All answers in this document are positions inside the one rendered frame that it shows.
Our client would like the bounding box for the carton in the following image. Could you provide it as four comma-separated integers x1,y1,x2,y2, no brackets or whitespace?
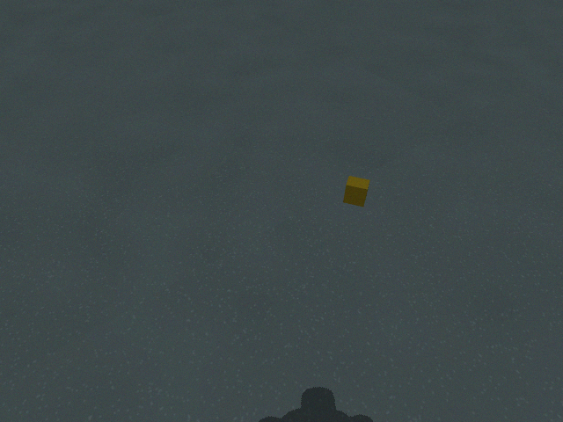
343,176,369,207

